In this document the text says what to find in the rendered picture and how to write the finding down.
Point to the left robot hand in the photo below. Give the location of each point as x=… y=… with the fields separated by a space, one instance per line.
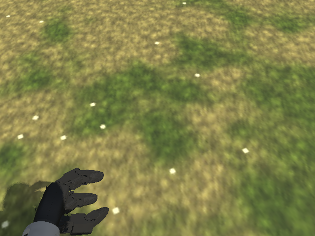
x=59 y=198

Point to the left robot forearm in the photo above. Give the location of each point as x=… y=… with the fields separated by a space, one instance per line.
x=41 y=228

